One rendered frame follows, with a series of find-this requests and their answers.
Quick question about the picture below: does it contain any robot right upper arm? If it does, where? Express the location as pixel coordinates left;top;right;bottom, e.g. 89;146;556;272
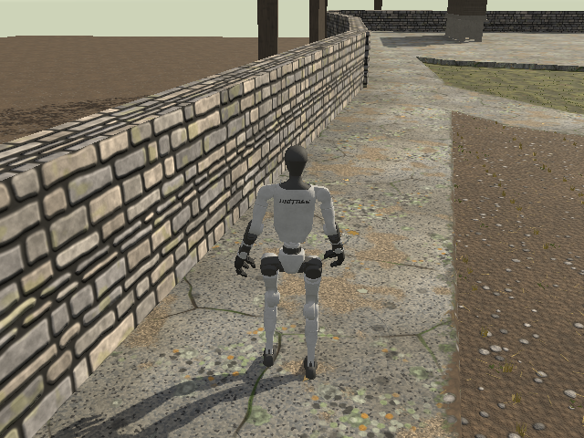
314;185;337;235

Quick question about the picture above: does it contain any left robot thigh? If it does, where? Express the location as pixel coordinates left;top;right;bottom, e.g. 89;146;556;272
260;253;280;308

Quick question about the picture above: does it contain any robot left forearm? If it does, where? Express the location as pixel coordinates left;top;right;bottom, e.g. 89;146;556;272
237;220;257;259

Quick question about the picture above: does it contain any left robot hand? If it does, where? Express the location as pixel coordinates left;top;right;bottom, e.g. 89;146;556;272
235;255;256;277

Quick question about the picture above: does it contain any robot right forearm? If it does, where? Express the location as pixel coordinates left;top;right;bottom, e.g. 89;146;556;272
328;222;344;254

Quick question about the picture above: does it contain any robot left upper arm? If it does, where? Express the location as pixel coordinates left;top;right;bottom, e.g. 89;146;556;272
248;184;276;235

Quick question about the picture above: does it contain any humanoid robot torso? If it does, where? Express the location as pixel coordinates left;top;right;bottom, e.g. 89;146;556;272
273;180;316;274

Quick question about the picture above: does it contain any right robot hand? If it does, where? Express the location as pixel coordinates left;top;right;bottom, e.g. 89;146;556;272
324;250;345;267

